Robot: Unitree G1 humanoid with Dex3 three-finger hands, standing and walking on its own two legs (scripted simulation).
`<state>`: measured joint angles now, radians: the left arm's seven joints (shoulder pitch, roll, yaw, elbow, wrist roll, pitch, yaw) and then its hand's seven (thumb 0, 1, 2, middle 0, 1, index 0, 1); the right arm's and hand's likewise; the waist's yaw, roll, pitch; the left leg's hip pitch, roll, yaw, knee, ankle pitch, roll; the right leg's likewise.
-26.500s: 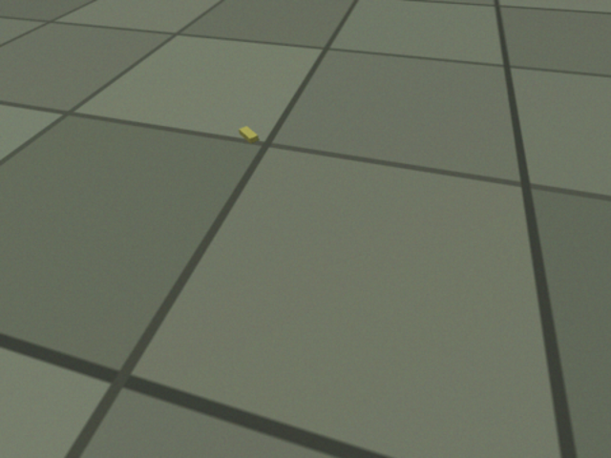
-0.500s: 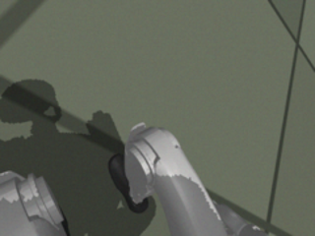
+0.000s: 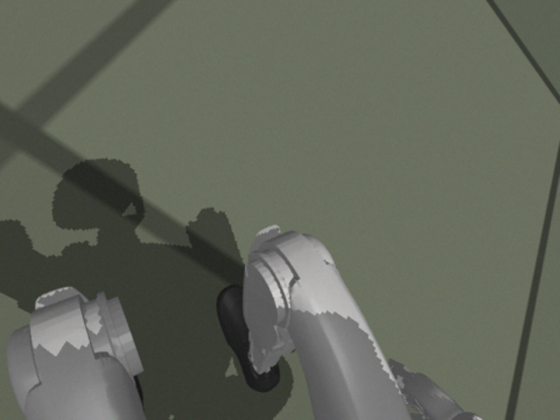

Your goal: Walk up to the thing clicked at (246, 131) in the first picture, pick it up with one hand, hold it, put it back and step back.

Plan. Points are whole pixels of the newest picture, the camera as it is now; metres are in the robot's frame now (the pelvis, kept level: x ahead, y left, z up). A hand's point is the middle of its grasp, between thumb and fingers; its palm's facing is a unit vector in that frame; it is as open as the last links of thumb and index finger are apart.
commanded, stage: settle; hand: left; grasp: from above
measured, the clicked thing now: out of the picture +0.48 +0.37 -0.27
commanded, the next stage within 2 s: lift in 0.46 s
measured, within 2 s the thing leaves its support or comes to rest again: neither
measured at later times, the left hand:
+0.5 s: hand out of the picture +0.46 +0.36 -0.16, palm faces -0.44 -0.09 -0.89, open 8.2 cm
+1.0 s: hand out of the picture +0.40 +0.37 -0.07, palm faces -0.48 -0.14 -0.87, open 8.2 cm
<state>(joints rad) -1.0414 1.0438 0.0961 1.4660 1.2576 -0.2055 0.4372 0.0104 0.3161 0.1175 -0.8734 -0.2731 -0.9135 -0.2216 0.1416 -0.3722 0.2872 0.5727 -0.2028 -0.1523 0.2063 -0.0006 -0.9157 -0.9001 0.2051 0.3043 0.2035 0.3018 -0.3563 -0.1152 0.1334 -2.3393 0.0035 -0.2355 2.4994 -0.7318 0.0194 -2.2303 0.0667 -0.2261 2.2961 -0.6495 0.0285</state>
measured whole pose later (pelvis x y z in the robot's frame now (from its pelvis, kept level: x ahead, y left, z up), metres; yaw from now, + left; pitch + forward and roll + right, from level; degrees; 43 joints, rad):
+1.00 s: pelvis -0.01 +0.00 +0.06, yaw +8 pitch +36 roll -9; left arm -0.81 0.78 0.04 1.02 1.09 -0.19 0.04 0.01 0.31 0.16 -0.87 -0.27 -0.90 -0.23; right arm 0.21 -0.31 0.07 0.60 -0.06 0.08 0.09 0.00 -0.91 -0.90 0.21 0.30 0.20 0.30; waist -0.20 0.03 -0.09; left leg -2.21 -0.02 -0.10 2.23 -0.66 0.03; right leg -2.14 0.02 -0.10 2.13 -0.64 0.02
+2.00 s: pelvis +0.04 +0.00 +0.37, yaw +13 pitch +15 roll -2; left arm -0.34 0.44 -0.17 0.84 1.02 -0.07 0.15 0.00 0.31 0.20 -0.83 -0.34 -0.86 -0.31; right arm 0.26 -0.25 -0.04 0.74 0.04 -0.02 -0.05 0.01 -0.90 -0.90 0.20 0.30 0.20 0.30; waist -0.07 0.04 -0.13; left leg -0.93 0.01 -0.01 1.12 -0.46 0.02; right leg -0.91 0.04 0.01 1.07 -0.43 0.01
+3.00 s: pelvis +0.08 +0.01 +0.44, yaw +13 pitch +5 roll +0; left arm -0.25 0.41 -0.23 0.69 1.00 -0.03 0.01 0.00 0.31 0.18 -0.85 -0.29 -0.89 -0.25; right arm 0.22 -0.26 -0.04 0.70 0.06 0.05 -0.06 0.01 -0.89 -0.89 0.20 0.30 0.20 0.30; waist -0.02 0.05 -0.05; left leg -0.39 0.00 0.02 0.62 -0.32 0.02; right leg -0.39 0.02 0.05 0.60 -0.29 0.00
